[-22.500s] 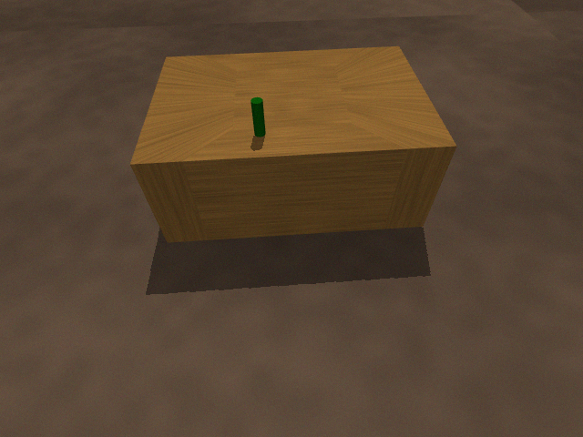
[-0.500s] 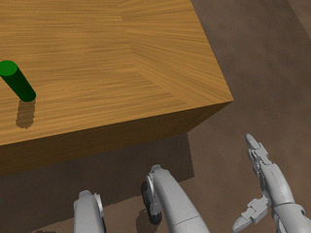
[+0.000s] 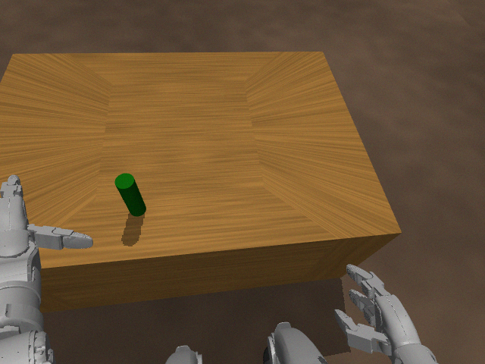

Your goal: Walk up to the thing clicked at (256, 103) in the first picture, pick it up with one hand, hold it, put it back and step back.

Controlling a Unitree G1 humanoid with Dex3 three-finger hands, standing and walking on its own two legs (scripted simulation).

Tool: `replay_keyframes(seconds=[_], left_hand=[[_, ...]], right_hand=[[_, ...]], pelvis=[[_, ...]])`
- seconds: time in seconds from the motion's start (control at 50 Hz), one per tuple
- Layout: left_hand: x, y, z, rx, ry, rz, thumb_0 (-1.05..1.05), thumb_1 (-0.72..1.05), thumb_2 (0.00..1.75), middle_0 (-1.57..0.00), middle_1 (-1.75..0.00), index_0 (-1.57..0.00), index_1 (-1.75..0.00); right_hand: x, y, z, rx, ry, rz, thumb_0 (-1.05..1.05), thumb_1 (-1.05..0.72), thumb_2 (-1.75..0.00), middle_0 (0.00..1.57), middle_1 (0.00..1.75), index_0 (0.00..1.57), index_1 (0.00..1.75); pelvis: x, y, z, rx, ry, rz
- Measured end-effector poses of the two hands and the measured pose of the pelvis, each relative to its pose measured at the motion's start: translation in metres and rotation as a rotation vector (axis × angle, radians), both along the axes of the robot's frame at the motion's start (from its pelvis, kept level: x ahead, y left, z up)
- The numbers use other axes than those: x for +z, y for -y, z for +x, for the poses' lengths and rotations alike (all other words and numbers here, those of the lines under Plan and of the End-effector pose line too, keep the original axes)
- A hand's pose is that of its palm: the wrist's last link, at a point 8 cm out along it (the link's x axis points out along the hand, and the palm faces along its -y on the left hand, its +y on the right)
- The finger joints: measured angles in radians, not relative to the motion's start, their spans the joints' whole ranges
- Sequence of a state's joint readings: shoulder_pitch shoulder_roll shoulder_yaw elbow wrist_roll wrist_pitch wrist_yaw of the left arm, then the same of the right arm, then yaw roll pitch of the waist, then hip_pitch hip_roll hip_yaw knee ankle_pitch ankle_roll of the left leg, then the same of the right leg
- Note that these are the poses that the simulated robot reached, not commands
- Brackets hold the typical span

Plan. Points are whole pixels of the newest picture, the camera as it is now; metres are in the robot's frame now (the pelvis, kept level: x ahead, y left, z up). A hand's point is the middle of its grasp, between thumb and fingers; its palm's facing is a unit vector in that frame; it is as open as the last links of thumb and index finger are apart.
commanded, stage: home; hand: left
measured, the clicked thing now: (131, 196) +0.52 +0.21 -0.18
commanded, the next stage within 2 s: none
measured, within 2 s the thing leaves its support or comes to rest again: neither
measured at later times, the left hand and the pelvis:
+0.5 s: hand (125, 338) +0.20 +0.17 -0.03, palm faces +0.14 -0.96 -0.23, open 17.4 cm; pelvis +0.02 -0.02 +0.02, yaw +1 degrees
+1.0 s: hand (128, 352) +0.18 +0.16 -0.03, palm faces +0.15 -0.96 -0.24, open 17.5 cm; pelvis +0.00 -0.02 +0.02, yaw +1 degrees
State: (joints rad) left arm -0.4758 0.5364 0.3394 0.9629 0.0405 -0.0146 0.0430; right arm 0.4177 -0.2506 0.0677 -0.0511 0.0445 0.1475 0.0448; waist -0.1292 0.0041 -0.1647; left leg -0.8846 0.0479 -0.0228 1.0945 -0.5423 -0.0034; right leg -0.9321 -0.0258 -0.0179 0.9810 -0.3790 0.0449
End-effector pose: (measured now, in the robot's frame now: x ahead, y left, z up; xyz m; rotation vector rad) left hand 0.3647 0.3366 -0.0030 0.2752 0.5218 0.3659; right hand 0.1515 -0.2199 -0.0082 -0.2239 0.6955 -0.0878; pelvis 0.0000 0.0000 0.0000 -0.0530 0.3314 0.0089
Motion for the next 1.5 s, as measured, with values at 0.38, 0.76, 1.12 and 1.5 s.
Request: replay_keyframes(seconds=[0.38, 0.76, 1.12, 1.5], left_hand=[[-0.003, 0.097, -0.151, -0.084, -0.055, -0.098, -0.02, -0.54, 0.05, -0.06, -0.05, -0.06, -0.05], [-0.001, 0.13, -0.21, -0.091, -0.083, -0.121, -0.02, -0.55, 0.05, -0.06, -0.05, -0.06, -0.05], [-0.003, 0.126, -0.214, -0.1, -0.079, -0.127, -0.02, -0.56, 0.04, -0.05, -0.05, -0.05, -0.04], [-0.002, 0.121, -0.204, -0.099, -0.084, -0.131, -0.02, -0.56, 0.04, -0.05, -0.05, -0.05, -0.04]], right_hand=[[0.0, 0.009, 0.026, -0.056, 0.017, 0.028, 0.01, -0.88, -0.89, 0.2, 0.29, 0.2, 0.3], [0.0, 0.024, 0.016, -0.067, 0.058, 0.007, 0.01, -0.9, -0.9, 0.2, 0.3, 0.2, 0.3], [0.001, 0.019, 0.009, -0.081, 0.066, 0.002, 0.01, -0.9, -0.9, 0.2, 0.3, 0.2, 0.3], [0.0, 0.013, 0.018, -0.072, 0.065, 0.003, 0.01, -0.9, -0.9, 0.2, 0.3, 0.2, 0.3]], pelvis=[[0.024, 0.011, 0.021, 0.008, 0.143, 0.037], [0.021, 0.025, 0.01, 0.016, 0.177, 0.06], [0.02, 0.019, 0.005, 0.008, 0.181, 0.057], [0.021, 0.013, 0.015, 0.009, 0.17, 0.051]])
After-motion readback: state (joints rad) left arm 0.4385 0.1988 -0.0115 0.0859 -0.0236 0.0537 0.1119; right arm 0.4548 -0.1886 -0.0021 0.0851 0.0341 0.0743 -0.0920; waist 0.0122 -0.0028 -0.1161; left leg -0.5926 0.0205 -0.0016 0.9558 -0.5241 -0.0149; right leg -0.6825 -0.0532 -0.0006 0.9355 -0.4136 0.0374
